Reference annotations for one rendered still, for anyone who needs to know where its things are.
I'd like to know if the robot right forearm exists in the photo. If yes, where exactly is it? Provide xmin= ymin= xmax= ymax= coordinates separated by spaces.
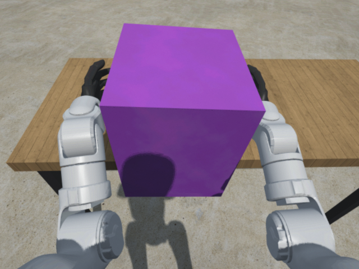
xmin=252 ymin=101 xmax=335 ymax=249

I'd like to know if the robot left upper arm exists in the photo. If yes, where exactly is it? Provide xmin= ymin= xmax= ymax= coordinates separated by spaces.
xmin=18 ymin=210 xmax=124 ymax=269

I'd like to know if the robot right upper arm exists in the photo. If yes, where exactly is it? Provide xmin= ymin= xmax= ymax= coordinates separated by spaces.
xmin=266 ymin=208 xmax=359 ymax=269

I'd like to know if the robot left forearm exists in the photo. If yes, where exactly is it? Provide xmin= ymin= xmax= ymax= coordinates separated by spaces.
xmin=56 ymin=96 xmax=112 ymax=250

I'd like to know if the robot right hand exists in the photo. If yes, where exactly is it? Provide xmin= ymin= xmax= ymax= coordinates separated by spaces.
xmin=247 ymin=64 xmax=269 ymax=101

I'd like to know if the table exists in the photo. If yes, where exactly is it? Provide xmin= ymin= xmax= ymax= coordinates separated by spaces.
xmin=6 ymin=58 xmax=359 ymax=224

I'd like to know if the carton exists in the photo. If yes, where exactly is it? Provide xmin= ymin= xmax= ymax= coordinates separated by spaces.
xmin=99 ymin=23 xmax=266 ymax=197

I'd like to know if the robot left hand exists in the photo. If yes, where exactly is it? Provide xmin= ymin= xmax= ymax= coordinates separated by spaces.
xmin=81 ymin=59 xmax=110 ymax=101

